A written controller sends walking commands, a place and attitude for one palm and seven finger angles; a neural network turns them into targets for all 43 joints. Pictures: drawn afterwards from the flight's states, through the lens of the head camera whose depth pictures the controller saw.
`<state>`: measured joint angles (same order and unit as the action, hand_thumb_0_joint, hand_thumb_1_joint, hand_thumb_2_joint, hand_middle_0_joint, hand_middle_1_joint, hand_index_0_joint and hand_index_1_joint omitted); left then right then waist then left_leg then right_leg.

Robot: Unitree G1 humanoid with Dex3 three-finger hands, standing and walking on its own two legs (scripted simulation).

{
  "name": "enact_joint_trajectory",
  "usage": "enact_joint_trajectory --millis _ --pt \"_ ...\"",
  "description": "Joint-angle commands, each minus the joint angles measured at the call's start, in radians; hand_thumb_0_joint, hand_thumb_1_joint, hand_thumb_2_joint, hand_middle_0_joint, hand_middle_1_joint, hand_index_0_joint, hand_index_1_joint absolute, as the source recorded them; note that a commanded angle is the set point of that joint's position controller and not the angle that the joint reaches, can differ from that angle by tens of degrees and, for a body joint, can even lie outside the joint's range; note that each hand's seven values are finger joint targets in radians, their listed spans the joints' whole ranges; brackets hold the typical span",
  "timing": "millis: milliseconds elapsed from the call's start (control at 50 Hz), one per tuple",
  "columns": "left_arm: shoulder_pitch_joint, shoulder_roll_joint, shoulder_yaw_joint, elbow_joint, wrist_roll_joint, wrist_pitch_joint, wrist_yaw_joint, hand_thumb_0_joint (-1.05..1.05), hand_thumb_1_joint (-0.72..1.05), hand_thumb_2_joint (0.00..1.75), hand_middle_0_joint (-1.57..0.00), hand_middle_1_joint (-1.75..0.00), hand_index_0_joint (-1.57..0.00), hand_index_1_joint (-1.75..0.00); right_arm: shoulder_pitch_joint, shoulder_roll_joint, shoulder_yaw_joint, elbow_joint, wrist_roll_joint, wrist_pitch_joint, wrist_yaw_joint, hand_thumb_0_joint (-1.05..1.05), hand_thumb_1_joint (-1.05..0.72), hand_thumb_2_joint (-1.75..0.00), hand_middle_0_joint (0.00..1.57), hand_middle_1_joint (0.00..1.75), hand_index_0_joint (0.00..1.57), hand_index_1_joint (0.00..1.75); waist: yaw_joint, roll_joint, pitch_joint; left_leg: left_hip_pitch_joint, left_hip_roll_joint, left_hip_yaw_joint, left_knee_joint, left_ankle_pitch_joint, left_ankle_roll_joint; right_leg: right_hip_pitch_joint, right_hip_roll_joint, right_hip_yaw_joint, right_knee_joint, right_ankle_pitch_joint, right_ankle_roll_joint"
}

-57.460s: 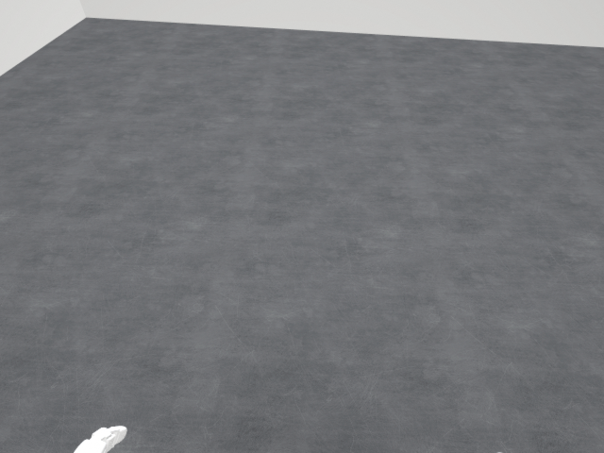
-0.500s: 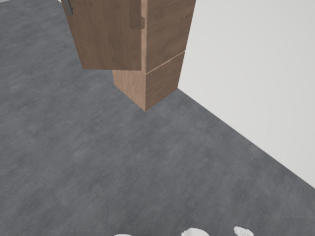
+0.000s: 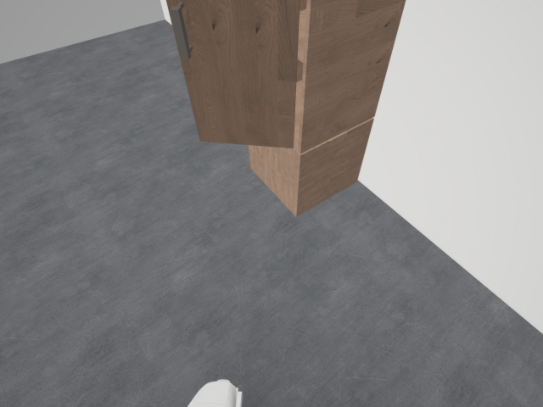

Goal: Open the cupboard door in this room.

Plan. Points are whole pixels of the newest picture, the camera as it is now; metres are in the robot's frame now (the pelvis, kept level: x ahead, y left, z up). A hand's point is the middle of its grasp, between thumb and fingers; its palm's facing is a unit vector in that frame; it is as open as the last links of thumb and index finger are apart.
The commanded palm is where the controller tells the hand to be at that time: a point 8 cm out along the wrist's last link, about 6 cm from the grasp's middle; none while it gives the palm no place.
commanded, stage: take the last steps up to it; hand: left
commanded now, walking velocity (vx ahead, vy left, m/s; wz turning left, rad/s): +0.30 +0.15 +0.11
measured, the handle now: (183, 31) +1.01 +0.33 +0.07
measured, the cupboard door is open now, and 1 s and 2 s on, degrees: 48 48 48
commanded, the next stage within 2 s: come to a stop and stand still in 1.04 s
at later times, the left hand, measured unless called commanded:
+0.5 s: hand (116, 357) +0.21 +0.31 -0.17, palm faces +0.07 -0.98 -0.18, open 7.4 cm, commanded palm none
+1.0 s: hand (160, 275) +0.39 +0.28 -0.18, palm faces +0.03 -0.98 -0.20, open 7.1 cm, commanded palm none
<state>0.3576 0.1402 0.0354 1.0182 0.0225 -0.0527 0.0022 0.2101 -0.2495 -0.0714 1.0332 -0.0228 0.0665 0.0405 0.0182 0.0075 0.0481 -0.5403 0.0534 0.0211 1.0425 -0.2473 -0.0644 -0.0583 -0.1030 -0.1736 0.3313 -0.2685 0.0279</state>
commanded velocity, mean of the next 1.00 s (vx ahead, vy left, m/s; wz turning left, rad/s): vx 0.27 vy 0.05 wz -0.04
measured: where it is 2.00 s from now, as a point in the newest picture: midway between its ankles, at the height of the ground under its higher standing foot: (254, 352)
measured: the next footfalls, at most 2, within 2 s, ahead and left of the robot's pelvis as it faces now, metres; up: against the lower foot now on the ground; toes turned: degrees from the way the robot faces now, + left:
left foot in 0.20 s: +0.16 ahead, +0.19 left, +0.00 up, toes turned +9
right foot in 0.80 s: +0.36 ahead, -0.01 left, +0.00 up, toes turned -9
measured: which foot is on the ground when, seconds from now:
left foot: up 0.00-0.18, down 0.20-0.80, up 0.82-1.00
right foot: down 0.00-0.20, up 0.22-0.78, down 0.80-1.00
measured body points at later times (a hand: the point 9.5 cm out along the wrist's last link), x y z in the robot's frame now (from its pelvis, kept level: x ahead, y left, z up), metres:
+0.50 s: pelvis +0.14 +0.12 +0.00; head +0.16 +0.13 +0.44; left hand +0.21 +0.36 -0.16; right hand +0.16 -0.12 -0.15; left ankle +0.12 +0.18 -0.75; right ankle +0.20 +0.00 -0.67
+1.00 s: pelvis +0.32 +0.10 -0.01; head +0.36 +0.11 +0.44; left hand +0.39 +0.33 -0.16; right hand +0.29 -0.12 -0.16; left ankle +0.33 +0.22 -0.70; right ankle +0.32 +0.00 -0.75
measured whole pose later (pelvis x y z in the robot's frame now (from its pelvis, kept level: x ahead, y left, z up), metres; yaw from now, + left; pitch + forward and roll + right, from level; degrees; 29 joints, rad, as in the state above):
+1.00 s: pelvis +0.32 +0.10 -0.01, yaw -1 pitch +0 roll -1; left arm 0.21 0.18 0.07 1.01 0.01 -0.07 0.02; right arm 0.30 -0.13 -0.04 1.10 -0.02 -0.01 0.00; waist -0.02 -0.01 0.08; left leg -0.45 0.09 0.06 0.91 -0.37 -0.02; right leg -0.19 0.00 -0.14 0.42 -0.23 -0.04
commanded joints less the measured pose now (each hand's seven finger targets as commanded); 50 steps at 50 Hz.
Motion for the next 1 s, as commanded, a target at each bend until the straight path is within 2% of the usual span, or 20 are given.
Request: enact_joint_trajectory --millis 0,80,100,140,160,180,200,220,280,340,460,660,720,740,760,780,800,840,900,980 --pt "0.105 0.196 0.046 0.011 0.007 -0.024 0.015 0.00 0.90 0.90 -0.20 -0.30 -0.20 -0.30 -0.193 -0.005 0.007 -0.136 0.004 -0.049 0.013 0.00 -0.90 -0.90 0.20 0.30 0.20 0.30 0.053 -0.174 0.043 -0.151 0.033 0.032 -0.161 -0.004 0.005 0.105 -0.284 0.157 -0.135 0.221 -0.129" --pt "0.077 0.221 0.050 0.030 0.013 -0.014 0.011 0.00 0.90 0.90 -0.20 -0.30 -0.20 -0.30 -0.193 0.013 0.021 -0.141 0.009 -0.067 0.021 0.00 -0.90 -0.90 0.20 0.30 0.20 0.30 0.042 -0.232 0.057 0.048 -0.003 0.088 -0.376 -0.043 0.039 0.002 -0.276 0.099 -0.085 0.233 -0.105" --pt "0.063 0.226 0.053 0.031 0.012 -0.011 0.011 0.00 0.90 0.90 -0.20 -0.30 -0.20 -0.30 -0.156 0.005 0.021 -0.131 0.009 -0.075 0.018 0.00 -0.90 -0.90 0.20 0.30 0.20 0.30 0.023 -0.232 0.050 0.132 -0.016 0.101 -0.425 -0.048 0.051 -0.032 -0.274 0.091 -0.050 0.243 -0.098" --pt "0.031 0.217 0.052 0.030 0.006 -0.006 0.005 0.00 0.90 0.90 -0.20 -0.30 -0.20 -0.30 0.058 -0.053 0.007 -0.067 0.001 -0.090 0.002 0.00 -0.90 -0.90 0.20 0.30 0.20 0.30 -0.080 -0.106 -0.045 0.473 -0.058 0.139 -0.561 -0.005 0.069 -0.168 -0.196 -0.001 0.191 0.268 -0.056" --pt "0.053 0.162 0.042 0.015 -0.001 0.000 -0.003 0.00 0.90 0.90 -0.20 -0.30 -0.20 -0.30 0.220 -0.166 -0.022 -0.027 -0.008 -0.100 -0.014 0.00 -0.90 -0.90 0.20 0.30 0.20 0.30 -0.141 0.137 -0.166 0.682 0.111 -0.074 -0.595 -0.064 0.118 -0.322 -0.093 -0.059 0.467 0.014 -0.015" --pt "0.038 0.110 0.029 -0.023 -0.006 0.006 -0.005 0.00 0.90 0.90 -0.20 -0.30 -0.20 -0.30 0.324 -0.245 -0.044 -0.007 -0.007 -0.101 -0.035 0.00 -0.90 -0.90 0.20 0.30 0.20 0.30 -0.163 0.345 -0.234 0.751 0.307 -0.413 -0.751 -0.108 0.201 -0.512 0.035 -0.014 0.758 -0.366 0.011" --pt "-0.031 0.108 0.027 -0.049 -0.004 0.011 0.001 0.00 0.90 0.90 -0.20 -0.30 -0.20 -0.30 0.310 -0.246 -0.042 -0.005 -0.002 -0.091 -0.052 0.00 -0.90 -0.90 0.20 0.30 0.20 0.30 -0.157 0.258 -0.190 0.701 0.342 -0.419 -0.806 -0.119 0.242 -0.589 0.009 0.112 0.899 -0.343 -0.025" --pt "-0.078 0.114 0.026 -0.052 -0.004 0.010 0.001 0.00 0.90 0.90 -0.20 -0.30 -0.20 -0.30 0.243 -0.201 -0.029 -0.021 -0.004 -0.096 -0.052 0.00 -0.90 -0.90 0.20 0.30 0.20 0.30 -0.127 0.133 -0.126 0.593 0.329 -0.394 -0.816 -0.136 0.238 -0.607 -0.025 0.136 0.973 -0.260 -0.042" --pt "-0.044 0.085 0.029 -0.005 0.006 0.024 -0.009 0.00 0.90 0.90 -0.20 -0.30 -0.20 -0.30 0.093 -0.063 0.012 -0.060 0.000 -0.123 -0.059 0.00 -0.90 -0.90 0.20 0.30 0.20 0.30 -0.036 0.093 0.002 0.367 0.246 -0.185 -0.848 0.040 0.212 -0.547 -0.069 0.164 0.931 -0.069 -0.030" --pt "-0.003 0.078 0.031 0.008 0.004 0.036 -0.011 0.00 0.90 0.90 -0.20 -0.30 -0.20 -0.30 0.116 -0.034 0.021 -0.034 0.004 -0.144 -0.062 0.00 -0.90 -0.90 0.20 0.30 0.20 0.30 -0.002 0.079 -0.012 0.382 0.215 -0.096 -0.878 0.171 0.206 -0.530 -0.045 0.164 0.867 0.009 -0.021" --pt "-0.130 0.082 0.038 -0.047 0.003 0.047 -0.015 0.00 0.90 0.90 -0.20 -0.30 -0.20 -0.30 0.177 -0.013 0.021 -0.005 0.002 -0.152 -0.066 0.00 -0.90 -0.90 0.20 0.30 0.20 0.30 -0.003 0.019 0.032 0.456 0.217 -0.061 -0.913 0.256 0.212 -0.609 -0.032 0.176 0.704 0.119 -0.013" --pt "-0.346 0.066 0.012 -0.131 0.001 0.030 -0.022 0.00 0.90 0.90 -0.20 -0.30 -0.20 -0.30 0.335 -0.013 0.034 0.093 -0.013 -0.144 -0.071 0.00 -0.90 -0.90 0.20 0.30 0.20 0.30 -0.069 0.055 0.074 0.578 0.223 0.003 -0.800 0.527 0.213 -0.509 0.025 0.081 0.363 0.047 -0.067" --pt "-0.215 0.090 0.018 -0.094 0.000 0.016 -0.018 0.00 0.90 0.90 -0.20 -0.30 -0.20 -0.30 0.331 -0.027 0.036 0.109 -0.007 -0.138 -0.072 0.00 -0.90 -0.90 0.20 0.30 0.20 0.30 -0.008 0.023 -0.002 0.546 0.183 0.046 -0.605 0.742 0.175 -0.250 0.099 0.028 0.228 0.040 -0.098" --pt "-0.081 0.111 0.031 -0.053 0.001 0.007 -0.014 0.00 0.90 0.90 -0.20 -0.30 -0.20 -0.30 0.298 -0.036 0.033 0.101 0.002 -0.140 -0.071 0.00 -0.90 -0.90 0.20 0.30 0.20 0.30 0.055 0.025 -0.070 0.443 0.147 0.077 -0.458 0.731 0.144 -0.030 0.086 0.054 0.180 0.130 -0.119" --pt "0.081 0.187 0.055 -0.006 0.005 -0.004 -0.004 0.00 0.90 0.90 -0.20 -0.30 -0.20 -0.30 0.266 -0.012 0.033 0.077 0.017 -0.145 -0.065 0.00 -0.90 -0.90 0.20 0.30 0.20 0.30 0.113 -0.072 -0.165 0.215 0.073 0.130 -0.242 0.508 0.102 0.249 -0.079 0.257 0.182 0.259 -0.187" --pt "0.179 0.267 0.073 0.024 -0.004 -0.006 0.003 0.00 0.90 0.90 -0.20 -0.30 -0.20 -0.30 0.272 0.019 0.033 0.046 0.025 -0.148 -0.063 0.00 -0.90 -0.90 0.20 0.30 0.20 0.30 0.116 -0.233 -0.238 -0.024 -0.067 0.156 0.082 -0.286 0.054 0.424 -0.349 0.614 0.071 0.483 -0.323" --pt "0.142 0.267 0.069 0.016 -0.018 -0.004 0.012 0.00 0.90 0.90 -0.20 -0.30 -0.20 -0.30 0.210 -0.011 0.026 0.039 0.023 -0.137 -0.062 0.00 -0.90 -0.90 0.20 0.30 0.20 0.30 0.114 -0.115 -0.181 -0.064 -0.019 0.013 0.206 -0.342 0.069 0.297 -0.374 0.612 0.001 0.408 -0.349" --pt "-0.013 0.175 0.048 -0.021 -0.016 0.000 0.023 0.00 0.90 0.90 -0.20 -0.30 -0.20 -0.30 0.117 0.041 0.023 0.017 0.016 -0.119 -0.054 0.00 -0.90 -0.90 0.20 0.30 0.20 0.30 0.048 -0.059 0.006 -0.067 0.051 -0.032 0.160 -0.209 0.068 0.019 -0.286 0.453 -0.071 0.295 -0.279" --pt "-0.073 0.096 0.025 -0.019 -0.008 -0.019 0.019 0.00 0.90 0.90 -0.20 -0.30 -0.20 -0.30 0.188 0.098 0.031 0.040 0.003 -0.092 -0.045 0.00 -0.90 -0.90 0.20 0.30 0.20 0.30 -0.030 -0.135 0.011 0.070 0.061 0.008 -0.029 -0.126 0.042 -0.145 -0.191 0.245 -0.118 0.342 -0.211" --pt "-0.064 0.129 0.040 -0.005 -0.001 -0.024 0.009 0.00 0.90 0.90 -0.20 -0.30 -0.20 -0.30 0.152 0.118 0.031 0.023 0.003 -0.097 -0.031 0.00 -0.90 -0.90 0.20 0.30 0.20 0.30 -0.022 -0.101 -0.037 0.173 0.025 0.061 -0.302 -0.049 0.033 -0.160 -0.160 0.207 -0.093 0.256 -0.204"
